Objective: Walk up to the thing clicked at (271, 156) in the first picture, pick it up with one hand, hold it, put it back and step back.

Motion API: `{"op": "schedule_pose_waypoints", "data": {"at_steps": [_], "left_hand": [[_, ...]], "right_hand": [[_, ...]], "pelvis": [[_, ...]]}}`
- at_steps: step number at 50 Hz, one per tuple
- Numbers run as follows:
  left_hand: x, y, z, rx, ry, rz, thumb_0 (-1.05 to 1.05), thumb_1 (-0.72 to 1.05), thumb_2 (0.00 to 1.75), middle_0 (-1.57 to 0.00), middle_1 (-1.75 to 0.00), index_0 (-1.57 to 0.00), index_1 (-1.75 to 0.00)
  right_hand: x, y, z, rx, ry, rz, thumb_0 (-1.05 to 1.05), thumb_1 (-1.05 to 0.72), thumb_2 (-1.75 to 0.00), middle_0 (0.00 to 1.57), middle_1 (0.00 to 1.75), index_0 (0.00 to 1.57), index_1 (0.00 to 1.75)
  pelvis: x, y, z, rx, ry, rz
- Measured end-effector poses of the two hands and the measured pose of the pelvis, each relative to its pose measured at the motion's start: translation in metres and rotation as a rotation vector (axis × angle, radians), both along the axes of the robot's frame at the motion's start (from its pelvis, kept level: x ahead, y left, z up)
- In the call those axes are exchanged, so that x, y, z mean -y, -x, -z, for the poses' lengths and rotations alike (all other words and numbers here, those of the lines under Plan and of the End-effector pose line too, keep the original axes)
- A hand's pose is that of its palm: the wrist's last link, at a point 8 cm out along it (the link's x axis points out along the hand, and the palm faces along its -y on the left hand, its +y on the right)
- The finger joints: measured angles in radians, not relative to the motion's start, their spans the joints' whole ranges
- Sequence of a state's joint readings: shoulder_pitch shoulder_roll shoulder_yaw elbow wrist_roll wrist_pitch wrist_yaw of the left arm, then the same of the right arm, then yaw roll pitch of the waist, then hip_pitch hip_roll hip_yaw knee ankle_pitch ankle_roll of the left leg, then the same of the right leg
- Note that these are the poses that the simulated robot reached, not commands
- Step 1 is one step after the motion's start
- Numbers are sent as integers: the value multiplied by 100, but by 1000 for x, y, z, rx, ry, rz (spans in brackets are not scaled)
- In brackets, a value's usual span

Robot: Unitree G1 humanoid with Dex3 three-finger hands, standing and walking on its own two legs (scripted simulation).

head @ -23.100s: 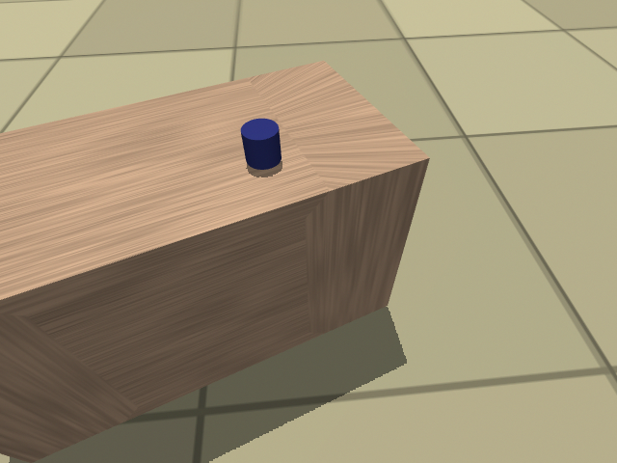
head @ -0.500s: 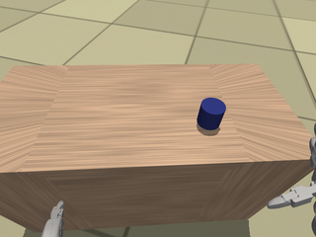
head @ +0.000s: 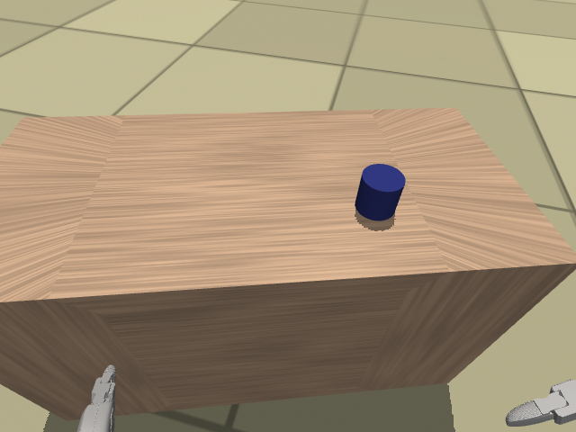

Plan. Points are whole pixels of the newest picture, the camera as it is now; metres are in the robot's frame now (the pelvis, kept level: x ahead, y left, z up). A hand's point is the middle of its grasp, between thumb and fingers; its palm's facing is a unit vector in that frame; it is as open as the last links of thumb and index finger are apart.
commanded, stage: home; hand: right
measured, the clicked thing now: (379, 192) +0.56 -0.19 -0.01
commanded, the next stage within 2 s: none
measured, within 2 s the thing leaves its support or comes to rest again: neither
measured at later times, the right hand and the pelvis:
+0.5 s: hand (443, 403) +0.17 -0.20 -0.04, palm faces +0.14 +0.96 -0.22, open 17.6 cm; pelvis +0.00 -0.01 +0.00, yaw +1 degrees
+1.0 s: hand (417, 393) +0.20 -0.19 -0.08, palm faces +0.10 +0.96 -0.26, open 17.4 cm; pelvis +0.02 -0.01 -0.02, yaw +1 degrees
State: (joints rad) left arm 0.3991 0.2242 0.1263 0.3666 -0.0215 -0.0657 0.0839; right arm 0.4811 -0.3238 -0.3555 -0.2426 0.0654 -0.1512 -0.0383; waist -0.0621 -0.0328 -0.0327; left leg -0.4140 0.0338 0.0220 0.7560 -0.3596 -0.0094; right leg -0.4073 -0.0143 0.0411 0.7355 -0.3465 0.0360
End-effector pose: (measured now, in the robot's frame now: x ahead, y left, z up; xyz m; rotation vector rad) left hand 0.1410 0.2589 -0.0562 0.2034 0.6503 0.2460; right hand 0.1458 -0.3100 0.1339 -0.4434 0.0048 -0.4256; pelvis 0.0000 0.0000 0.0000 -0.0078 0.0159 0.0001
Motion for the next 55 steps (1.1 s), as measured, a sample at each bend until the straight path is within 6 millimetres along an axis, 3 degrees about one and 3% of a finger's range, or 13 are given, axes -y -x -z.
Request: {"op": "schedule_pose_waypoints", "data": {"at_steps": [5, 9, 15, 24, 30, 35, 42, 55], "left_hand": [[12, -4, -3, 39, 20, 19, -1, -50, 13, -6, -7, -6, -8], [34, -9, -2, 54, 61, 67, -1, -36, 27, -9, -12, -8, -12], [55, -17, -2, 65, 97, 112, -1, 1, 48, -13, -18, -13, -18], [43, -14, 0, 24, 34, 88, 0, 57, 74, -17, -25, -17, -25], [42, -17, 2, 15, 19, 83, 0, 78, 84, -19, -28, -19, -28], [35, -19, 18, -38, 6, 66, 1, 86, 88, -20, -29, -19, -29], [29, -19, 34, -89, 15, 40, 1, 89, 90, -20, -29, -20, -30], [28, -29, 38, -96, 10, 27, 1, 90, 90, -20, -30, -20, -30]], "right_hand": [[4, 0, -7, 43, 22, -5, -2, 57, -5, 6, 6, 6, 6], [2, 0, 9, 7, -18, -17, -2, 57, -5, 6, 6, 6, 6], [-16, 1, 58, -144, -149, -46, -2, 57, -4, 5, 5, 5, 5], [-55, 0, 144, -430, -336, -102, -2, 56, -4, 6, 5, 5, 5], [-78, -10, 182, -564, -388, -140, -2, 55, -5, 6, 6, 6, 5], [-79, -18, 190, -592, -379, -121, -2, 54, -5, 6, 6, 6, 6], [-75, -28, 186, -594, -347, -99, -2, 53, -6, 6, 6, 6, 6], [-77, -31, 188, -645, -348, -67, -1, 54, -5, 6, 6, 6, 5]], "pelvis": [[3, 0, -1, 5, -3, -3], [5, 1, -1, 7, -4, -7], [9, 0, -1, -3, -5, -7], [10, -4, 3, -39, -8, -10], [9, -8, 7, -67, -12, -14], [8, -14, 12, -74, -21, -15], [9, -20, 16, -82, -24, -17], [8, -25, 19, -101, -24, -17]]}}
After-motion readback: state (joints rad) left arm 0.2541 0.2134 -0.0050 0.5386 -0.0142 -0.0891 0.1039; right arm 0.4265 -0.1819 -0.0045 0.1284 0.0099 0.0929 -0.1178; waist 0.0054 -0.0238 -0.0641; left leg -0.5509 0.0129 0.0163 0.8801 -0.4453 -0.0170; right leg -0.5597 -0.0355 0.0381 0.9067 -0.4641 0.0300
